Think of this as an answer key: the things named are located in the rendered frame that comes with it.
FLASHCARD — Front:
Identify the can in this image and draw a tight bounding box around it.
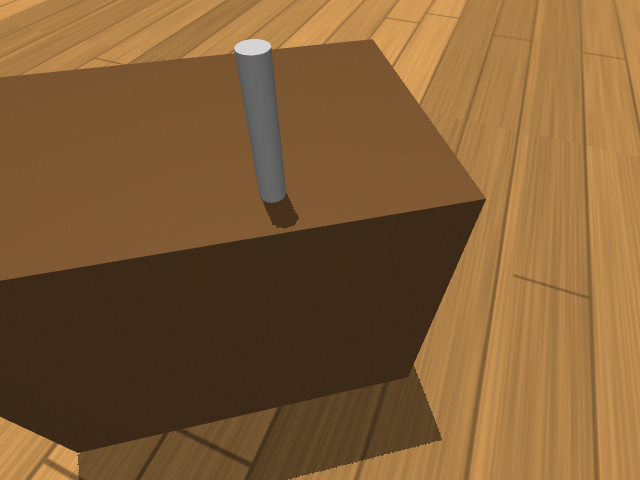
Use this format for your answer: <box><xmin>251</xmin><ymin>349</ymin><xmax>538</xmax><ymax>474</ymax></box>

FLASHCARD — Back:
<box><xmin>234</xmin><ymin>39</ymin><xmax>286</xmax><ymax>203</ymax></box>

